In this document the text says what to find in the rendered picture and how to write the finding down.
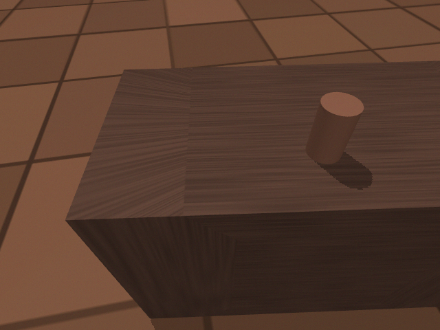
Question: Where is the can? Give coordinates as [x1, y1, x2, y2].
[305, 92, 364, 164]

